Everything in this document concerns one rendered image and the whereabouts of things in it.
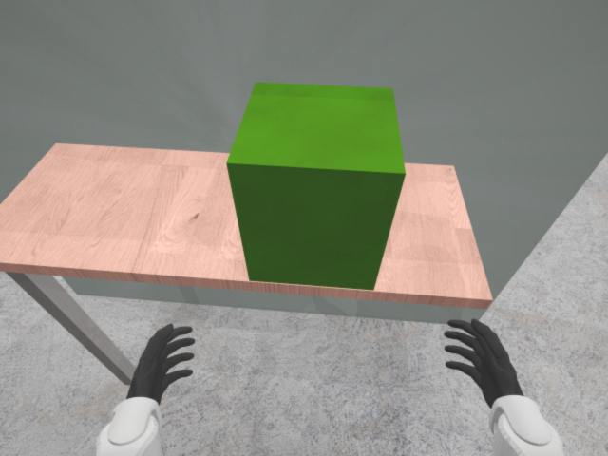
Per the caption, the table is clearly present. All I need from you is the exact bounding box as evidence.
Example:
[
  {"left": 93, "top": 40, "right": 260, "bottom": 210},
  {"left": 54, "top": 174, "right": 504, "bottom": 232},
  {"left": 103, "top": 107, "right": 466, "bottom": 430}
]
[{"left": 0, "top": 143, "right": 493, "bottom": 385}]

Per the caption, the left robot forearm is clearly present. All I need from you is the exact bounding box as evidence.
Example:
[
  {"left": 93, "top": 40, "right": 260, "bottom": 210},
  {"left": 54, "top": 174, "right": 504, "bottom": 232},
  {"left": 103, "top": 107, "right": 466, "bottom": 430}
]
[{"left": 96, "top": 397, "right": 162, "bottom": 456}]

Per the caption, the left robot hand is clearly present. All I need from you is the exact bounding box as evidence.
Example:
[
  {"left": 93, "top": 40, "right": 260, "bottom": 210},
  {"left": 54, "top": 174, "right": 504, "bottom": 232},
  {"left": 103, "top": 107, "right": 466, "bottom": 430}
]
[{"left": 126, "top": 324, "right": 195, "bottom": 405}]

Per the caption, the carton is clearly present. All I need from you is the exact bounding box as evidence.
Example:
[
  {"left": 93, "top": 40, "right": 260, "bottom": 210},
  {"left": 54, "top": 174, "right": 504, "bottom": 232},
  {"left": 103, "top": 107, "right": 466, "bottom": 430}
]
[{"left": 226, "top": 83, "right": 406, "bottom": 290}]

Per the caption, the right robot forearm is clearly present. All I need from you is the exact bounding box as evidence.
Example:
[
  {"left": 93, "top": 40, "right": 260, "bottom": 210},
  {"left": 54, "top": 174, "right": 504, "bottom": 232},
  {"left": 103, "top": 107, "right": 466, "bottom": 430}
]
[{"left": 489, "top": 395, "right": 564, "bottom": 456}]

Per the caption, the right robot hand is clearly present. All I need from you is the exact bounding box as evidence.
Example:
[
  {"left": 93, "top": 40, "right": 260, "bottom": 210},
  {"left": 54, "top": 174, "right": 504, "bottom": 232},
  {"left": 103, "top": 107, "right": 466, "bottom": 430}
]
[{"left": 444, "top": 318, "right": 523, "bottom": 408}]

